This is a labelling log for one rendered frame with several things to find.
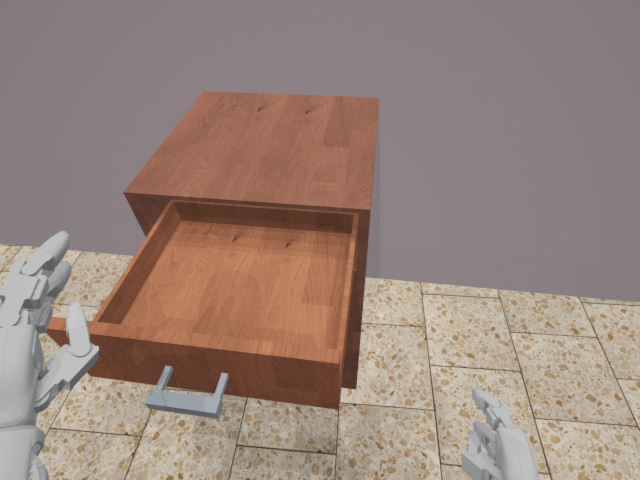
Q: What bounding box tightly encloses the handle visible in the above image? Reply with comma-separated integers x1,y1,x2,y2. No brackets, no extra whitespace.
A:
144,365,229,419

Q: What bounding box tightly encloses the robot left forearm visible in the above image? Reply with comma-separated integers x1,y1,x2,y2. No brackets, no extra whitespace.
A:
0,425,49,480

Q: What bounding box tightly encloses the robot left hand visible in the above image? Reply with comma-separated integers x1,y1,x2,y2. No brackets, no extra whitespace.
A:
0,231,99,428

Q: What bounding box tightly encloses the robot right hand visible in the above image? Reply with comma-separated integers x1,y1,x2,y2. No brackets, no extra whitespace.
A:
461,388,539,480

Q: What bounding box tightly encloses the drawer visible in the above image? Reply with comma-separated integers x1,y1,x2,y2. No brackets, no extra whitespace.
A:
46,200,359,410

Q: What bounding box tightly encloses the cabinet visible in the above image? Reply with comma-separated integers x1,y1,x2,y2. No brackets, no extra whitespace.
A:
123,91,380,389

